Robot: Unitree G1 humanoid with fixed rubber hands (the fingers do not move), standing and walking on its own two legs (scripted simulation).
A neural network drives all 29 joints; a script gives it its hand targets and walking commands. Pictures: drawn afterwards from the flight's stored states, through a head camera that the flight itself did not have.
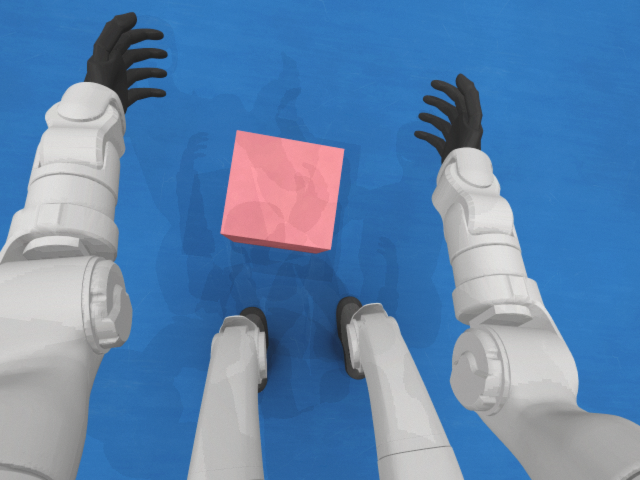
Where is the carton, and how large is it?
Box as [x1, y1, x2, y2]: [220, 130, 343, 253]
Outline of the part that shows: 237,130 220,233 231,240 237,242 314,253 330,249 343,149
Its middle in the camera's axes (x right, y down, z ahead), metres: -0.08 -0.09 +0.86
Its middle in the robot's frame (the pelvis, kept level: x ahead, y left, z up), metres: +0.48 +0.01 -0.51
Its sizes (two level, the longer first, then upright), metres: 0.210 0.200 0.250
